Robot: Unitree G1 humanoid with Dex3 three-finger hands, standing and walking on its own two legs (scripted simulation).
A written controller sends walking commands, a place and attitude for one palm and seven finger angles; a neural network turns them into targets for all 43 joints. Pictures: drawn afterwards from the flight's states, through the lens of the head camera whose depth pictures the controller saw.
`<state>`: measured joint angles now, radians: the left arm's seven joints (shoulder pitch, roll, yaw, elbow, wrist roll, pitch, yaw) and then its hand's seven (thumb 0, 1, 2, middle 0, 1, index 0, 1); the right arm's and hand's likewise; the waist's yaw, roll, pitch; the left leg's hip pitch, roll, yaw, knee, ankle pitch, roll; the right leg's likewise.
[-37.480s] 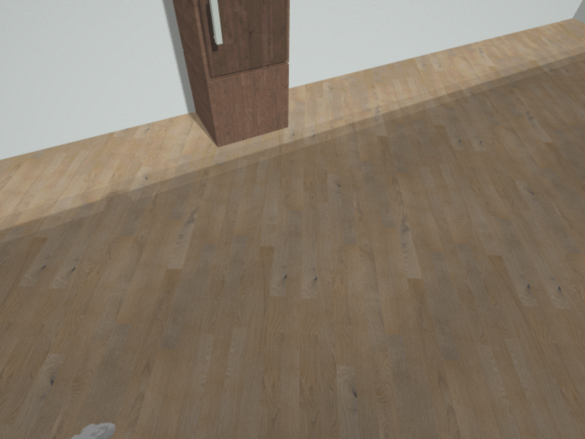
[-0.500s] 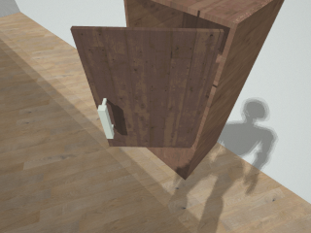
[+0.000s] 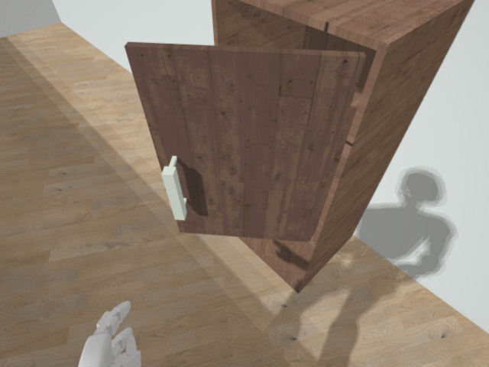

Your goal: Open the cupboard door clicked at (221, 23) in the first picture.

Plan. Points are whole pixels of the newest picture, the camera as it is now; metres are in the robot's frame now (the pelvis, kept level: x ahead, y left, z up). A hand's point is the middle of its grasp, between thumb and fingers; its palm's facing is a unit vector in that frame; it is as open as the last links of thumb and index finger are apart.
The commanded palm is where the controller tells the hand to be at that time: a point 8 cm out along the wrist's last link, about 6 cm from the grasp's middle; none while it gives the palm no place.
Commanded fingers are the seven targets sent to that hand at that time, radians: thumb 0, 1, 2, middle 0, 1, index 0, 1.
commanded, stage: raise the hand with hooked fingers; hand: left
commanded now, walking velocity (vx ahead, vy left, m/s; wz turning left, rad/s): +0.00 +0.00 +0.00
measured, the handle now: (177, 188) +0.53 +0.19 -0.09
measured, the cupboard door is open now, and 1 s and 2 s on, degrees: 42 42 42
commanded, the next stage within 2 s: move the hooked fingers beside the handle in 1.96 s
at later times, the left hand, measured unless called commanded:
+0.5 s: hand (135, 346) +0.17 +0.19 -0.07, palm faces -0.06 -1.00 -0.06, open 9.9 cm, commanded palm +0.16 +0.25 -0.07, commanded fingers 0.00 0.13 0.57 -0.25 -0.80 -0.25 -0.80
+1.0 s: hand (108, 330) +0.20 +0.25 -0.07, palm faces -0.05 -1.00 -0.06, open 12.8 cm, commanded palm +0.18 +0.30 -0.07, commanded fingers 0.00 -0.45 0.32 -0.30 -1.17 -0.30 -1.17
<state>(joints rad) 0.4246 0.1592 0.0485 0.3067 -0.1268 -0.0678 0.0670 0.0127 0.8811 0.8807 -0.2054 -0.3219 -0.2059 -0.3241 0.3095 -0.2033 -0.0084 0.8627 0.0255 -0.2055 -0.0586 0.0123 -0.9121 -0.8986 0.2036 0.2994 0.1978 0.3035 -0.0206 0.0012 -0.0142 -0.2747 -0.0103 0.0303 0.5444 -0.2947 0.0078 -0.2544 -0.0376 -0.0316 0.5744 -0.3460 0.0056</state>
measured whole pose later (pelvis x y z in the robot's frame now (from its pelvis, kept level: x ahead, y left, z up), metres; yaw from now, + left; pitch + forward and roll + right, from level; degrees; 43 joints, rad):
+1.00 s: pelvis -0.06 +0.01 -0.11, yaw -1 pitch +19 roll -3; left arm 0.20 0.33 0.32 0.21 -0.33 -0.42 -0.44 -0.01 -0.23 0.41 -0.28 -1.03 -0.28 -1.03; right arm 0.23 -0.27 -0.01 0.54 0.03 -0.22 -0.06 0.02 -0.91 -0.90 0.20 0.30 0.20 0.30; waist -0.02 0.01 -0.16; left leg -1.08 0.02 -0.02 1.28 -0.53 0.02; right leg -1.01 -0.01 -0.06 1.23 -0.54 0.01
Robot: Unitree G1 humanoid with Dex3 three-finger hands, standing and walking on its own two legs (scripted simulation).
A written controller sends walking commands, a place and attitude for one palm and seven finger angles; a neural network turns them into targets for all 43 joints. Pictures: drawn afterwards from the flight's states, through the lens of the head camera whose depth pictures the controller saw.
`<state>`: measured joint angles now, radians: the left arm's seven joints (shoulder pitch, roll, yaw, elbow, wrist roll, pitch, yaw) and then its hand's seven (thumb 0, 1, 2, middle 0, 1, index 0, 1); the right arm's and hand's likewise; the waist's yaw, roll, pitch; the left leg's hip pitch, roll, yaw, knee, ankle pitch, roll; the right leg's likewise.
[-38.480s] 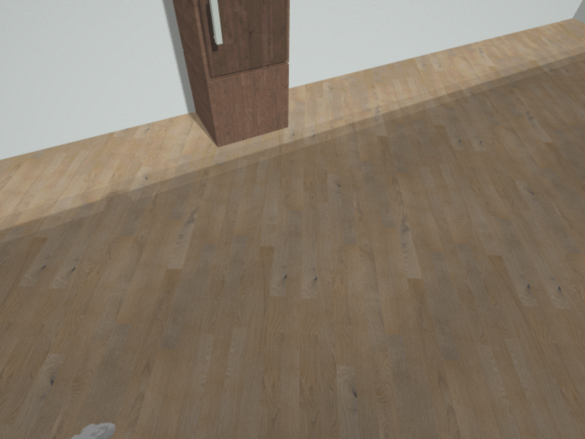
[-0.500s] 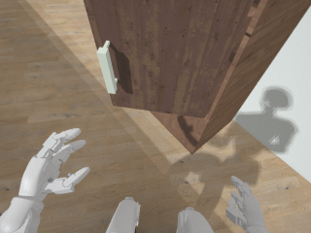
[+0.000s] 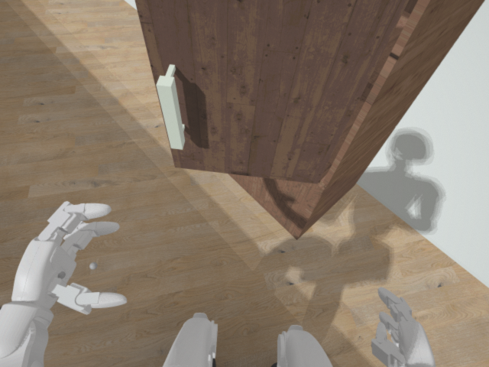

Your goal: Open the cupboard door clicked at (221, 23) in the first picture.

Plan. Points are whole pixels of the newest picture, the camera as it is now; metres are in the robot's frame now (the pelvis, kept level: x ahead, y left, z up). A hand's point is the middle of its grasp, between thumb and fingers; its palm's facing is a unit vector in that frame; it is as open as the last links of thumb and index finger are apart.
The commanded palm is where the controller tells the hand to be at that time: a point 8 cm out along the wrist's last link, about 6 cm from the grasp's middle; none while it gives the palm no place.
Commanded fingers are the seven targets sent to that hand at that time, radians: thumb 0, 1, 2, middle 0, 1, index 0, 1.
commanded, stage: raise the hand with hooked fingers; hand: left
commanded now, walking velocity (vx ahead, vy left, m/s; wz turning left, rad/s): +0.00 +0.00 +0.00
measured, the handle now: (174, 109) +0.59 +0.18 +0.02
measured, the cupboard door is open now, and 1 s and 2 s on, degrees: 42 42 42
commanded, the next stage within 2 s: move the hooked fingers beside the handle in 0.96 s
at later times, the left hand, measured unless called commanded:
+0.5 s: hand (74, 241) +0.28 +0.27 +0.04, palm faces -0.04 -1.00 -0.08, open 13.9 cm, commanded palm +0.27 +0.32 +0.04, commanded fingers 0.00 -0.50 0.30 -0.30 -1.20 -0.30 -1.20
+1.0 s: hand (84, 240) +0.29 +0.26 +0.04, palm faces -0.05 -1.00 -0.07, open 13.9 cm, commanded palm +0.27 +0.31 +0.04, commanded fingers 0.00 -0.50 0.30 -0.30 -1.20 -0.30 -1.20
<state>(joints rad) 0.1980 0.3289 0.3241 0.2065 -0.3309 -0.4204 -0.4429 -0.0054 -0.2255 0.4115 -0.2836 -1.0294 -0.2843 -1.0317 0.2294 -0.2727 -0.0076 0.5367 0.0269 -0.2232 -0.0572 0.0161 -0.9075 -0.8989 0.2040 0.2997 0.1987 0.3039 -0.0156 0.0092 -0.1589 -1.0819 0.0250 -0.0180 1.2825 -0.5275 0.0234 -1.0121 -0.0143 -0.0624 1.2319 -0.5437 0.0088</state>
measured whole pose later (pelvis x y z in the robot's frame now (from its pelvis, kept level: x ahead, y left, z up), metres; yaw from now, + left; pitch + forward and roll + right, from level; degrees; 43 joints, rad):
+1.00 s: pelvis +0.01 -0.01 -0.01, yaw -1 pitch +21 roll -3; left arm 0.04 0.42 0.44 0.36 -0.38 -0.37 -0.58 -0.02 -0.49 0.30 -0.30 -1.20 -0.30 -1.20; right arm 0.24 -0.28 0.02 0.52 0.04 -0.19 -0.06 0.01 -0.91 -0.90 0.21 0.30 0.20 0.30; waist -0.02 0.02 -0.17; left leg -1.13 0.04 -0.03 1.31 -0.55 0.01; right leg -1.06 0.00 -0.07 1.26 -0.56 -0.01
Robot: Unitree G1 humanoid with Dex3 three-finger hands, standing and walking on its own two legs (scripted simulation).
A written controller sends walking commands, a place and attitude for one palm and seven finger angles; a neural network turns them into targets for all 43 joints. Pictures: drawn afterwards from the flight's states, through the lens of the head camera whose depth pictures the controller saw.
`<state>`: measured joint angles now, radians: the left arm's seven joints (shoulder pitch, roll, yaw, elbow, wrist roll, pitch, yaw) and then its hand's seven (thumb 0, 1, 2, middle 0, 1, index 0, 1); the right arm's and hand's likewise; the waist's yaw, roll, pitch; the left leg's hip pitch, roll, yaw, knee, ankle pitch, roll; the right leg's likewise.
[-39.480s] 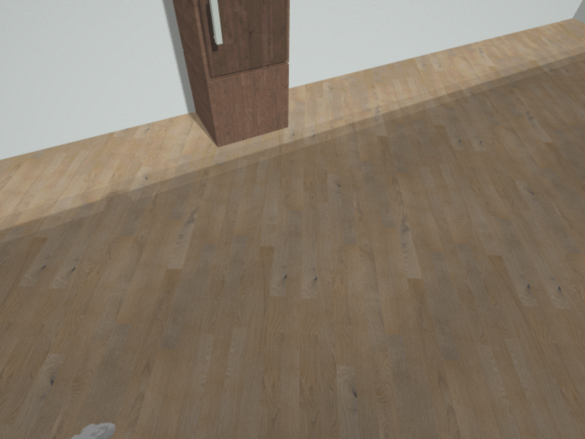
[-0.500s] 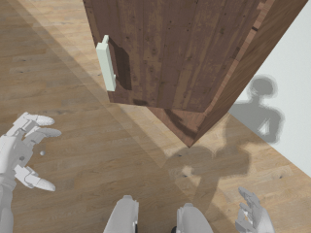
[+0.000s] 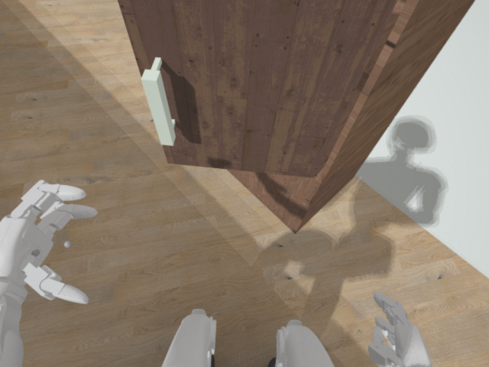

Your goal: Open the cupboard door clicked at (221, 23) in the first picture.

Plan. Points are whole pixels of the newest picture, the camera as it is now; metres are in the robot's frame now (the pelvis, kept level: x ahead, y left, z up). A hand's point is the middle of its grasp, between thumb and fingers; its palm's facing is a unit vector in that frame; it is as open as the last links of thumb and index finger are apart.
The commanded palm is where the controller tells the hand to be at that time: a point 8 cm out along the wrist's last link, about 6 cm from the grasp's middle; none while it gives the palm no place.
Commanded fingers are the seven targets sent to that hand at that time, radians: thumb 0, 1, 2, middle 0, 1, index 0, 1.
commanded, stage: move the hooked fingers beside the handle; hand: left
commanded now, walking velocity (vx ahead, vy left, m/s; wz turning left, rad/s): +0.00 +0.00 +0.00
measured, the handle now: (163, 104) +0.58 +0.20 +0.03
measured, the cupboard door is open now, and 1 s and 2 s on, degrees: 42 42 42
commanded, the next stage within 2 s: none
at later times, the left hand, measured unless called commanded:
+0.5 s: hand (86, 202) +0.34 +0.27 +0.04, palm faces -0.04 -1.00 -0.05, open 13.9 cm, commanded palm +0.33 +0.31 +0.04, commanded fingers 0.00 -0.50 0.30 -0.30 -1.20 -0.30 -1.20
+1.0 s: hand (107, 165) +0.42 +0.26 +0.04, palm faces -0.04 -1.00 -0.04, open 13.9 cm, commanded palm +0.41 +0.31 +0.04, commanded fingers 0.00 -0.50 0.30 -0.30 -1.20 -0.30 -1.20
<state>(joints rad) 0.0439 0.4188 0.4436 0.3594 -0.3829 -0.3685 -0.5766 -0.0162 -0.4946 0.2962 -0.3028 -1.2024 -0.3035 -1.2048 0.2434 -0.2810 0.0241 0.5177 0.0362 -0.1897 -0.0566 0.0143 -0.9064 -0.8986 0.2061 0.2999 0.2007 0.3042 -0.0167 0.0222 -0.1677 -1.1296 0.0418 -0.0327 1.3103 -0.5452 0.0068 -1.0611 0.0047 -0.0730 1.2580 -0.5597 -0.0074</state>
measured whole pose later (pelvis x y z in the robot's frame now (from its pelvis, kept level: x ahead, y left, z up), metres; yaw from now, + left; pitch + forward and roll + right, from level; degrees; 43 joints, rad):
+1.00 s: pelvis +0.00 +0.01 -0.01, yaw -1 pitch +25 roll -3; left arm -0.52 0.51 0.47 0.85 -0.22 -0.41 -0.51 -0.02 -0.50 0.30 -0.30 -1.20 -0.30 -1.20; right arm 0.28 -0.29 0.03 0.60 0.02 -0.06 -0.04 0.01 -0.91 -0.90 0.21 0.30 0.20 0.30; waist -0.08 0.01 -0.16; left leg -1.22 0.05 -0.02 1.33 -0.54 0.02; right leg -1.15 0.01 -0.05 1.28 -0.55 0.00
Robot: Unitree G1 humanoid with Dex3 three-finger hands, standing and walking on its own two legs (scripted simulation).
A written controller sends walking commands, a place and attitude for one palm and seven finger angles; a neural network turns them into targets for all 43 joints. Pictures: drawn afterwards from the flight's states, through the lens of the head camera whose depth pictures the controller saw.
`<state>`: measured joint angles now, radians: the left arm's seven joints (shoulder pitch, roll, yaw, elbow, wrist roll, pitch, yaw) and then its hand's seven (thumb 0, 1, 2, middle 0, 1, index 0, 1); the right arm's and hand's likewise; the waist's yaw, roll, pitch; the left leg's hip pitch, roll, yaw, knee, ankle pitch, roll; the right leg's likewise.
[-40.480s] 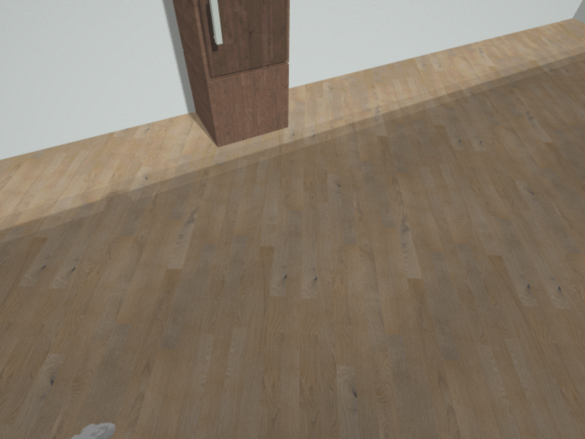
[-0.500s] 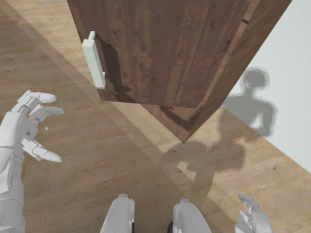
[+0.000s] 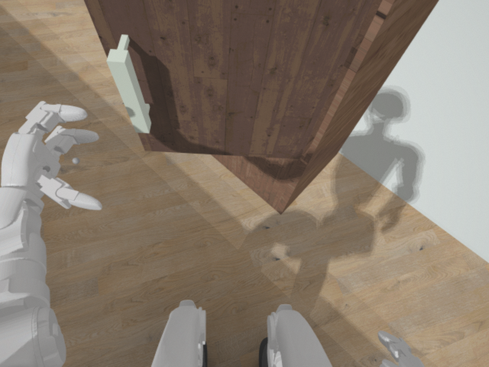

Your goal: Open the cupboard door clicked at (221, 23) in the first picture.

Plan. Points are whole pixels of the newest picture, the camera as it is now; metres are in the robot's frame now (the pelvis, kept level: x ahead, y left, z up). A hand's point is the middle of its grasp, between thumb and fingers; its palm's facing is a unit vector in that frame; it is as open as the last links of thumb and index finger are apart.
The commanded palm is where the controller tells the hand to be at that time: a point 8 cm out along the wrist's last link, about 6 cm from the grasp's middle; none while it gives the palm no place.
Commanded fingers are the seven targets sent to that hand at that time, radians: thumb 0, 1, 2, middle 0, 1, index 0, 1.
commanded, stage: move the hooked fingers beside the handle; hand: left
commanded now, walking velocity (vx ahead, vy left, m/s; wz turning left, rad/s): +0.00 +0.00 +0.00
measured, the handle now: (134, 87) +0.57 +0.21 +0.03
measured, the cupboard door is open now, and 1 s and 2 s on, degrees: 42 42 42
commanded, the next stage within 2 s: slide the fingers in behind the handle in 1.46 s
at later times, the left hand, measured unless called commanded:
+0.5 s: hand (87, 121) +0.49 +0.26 +0.04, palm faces -0.01 -1.00 -0.04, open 13.9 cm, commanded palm +0.48 +0.30 +0.04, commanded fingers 0.00 -0.50 0.30 -0.30 -1.20 -0.30 -1.20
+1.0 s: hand (87, 110) +0.52 +0.28 +0.03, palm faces +0.00 -1.00 -0.04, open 13.9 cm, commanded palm +0.51 +0.30 +0.04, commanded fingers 0.00 -0.50 0.30 -0.30 -1.20 -0.30 -1.20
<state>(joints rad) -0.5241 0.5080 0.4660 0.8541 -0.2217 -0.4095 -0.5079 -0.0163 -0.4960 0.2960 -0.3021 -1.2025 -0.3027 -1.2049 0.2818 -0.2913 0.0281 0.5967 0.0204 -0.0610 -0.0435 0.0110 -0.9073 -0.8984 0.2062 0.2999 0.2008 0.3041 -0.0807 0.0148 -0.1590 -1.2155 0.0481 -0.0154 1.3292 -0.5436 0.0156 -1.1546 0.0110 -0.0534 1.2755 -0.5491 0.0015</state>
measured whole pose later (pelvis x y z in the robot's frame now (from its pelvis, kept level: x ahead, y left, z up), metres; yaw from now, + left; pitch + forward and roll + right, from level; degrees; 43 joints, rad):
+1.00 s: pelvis -0.01 +0.01 -0.02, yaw -3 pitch +31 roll -7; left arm -0.91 0.76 0.56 1.11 -0.08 -0.34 -0.48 -0.02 -0.49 0.30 -0.30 -1.20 -0.30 -1.20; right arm 0.33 -0.28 0.08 0.59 -0.01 0.07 -0.01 0.01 -0.91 -0.90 0.21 0.30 0.20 0.30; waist -0.20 0.03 -0.13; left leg -1.42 0.07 -0.04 1.43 -0.56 0.03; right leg -1.33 0.04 -0.07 1.33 -0.54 0.01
